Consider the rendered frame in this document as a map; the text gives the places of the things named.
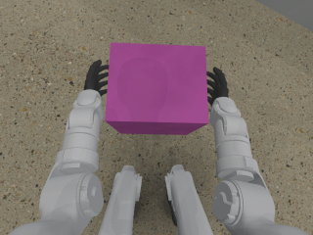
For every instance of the right robot foot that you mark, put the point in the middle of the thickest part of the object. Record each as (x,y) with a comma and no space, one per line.
(172,211)

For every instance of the right robot forearm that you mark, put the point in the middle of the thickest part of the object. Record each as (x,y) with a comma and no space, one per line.
(234,157)

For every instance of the left robot hand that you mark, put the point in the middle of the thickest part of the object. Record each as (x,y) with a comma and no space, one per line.
(93,77)

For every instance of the right robot hand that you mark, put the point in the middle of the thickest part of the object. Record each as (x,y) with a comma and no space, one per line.
(219,85)

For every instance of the carton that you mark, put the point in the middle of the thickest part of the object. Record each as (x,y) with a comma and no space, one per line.
(157,88)

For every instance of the right robot upper arm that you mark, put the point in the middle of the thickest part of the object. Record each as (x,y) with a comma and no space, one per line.
(247,209)

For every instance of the left robot forearm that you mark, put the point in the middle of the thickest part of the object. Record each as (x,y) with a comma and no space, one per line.
(82,134)

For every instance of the robot left shin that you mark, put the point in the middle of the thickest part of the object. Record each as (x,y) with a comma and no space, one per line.
(126,167)

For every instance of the left robot upper arm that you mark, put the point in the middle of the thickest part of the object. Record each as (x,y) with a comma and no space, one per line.
(67,204)

